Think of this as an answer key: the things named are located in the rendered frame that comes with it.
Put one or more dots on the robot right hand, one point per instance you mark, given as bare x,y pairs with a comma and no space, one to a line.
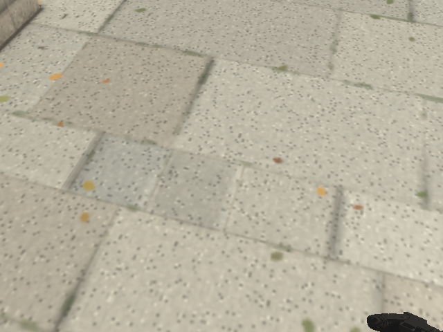
393,322

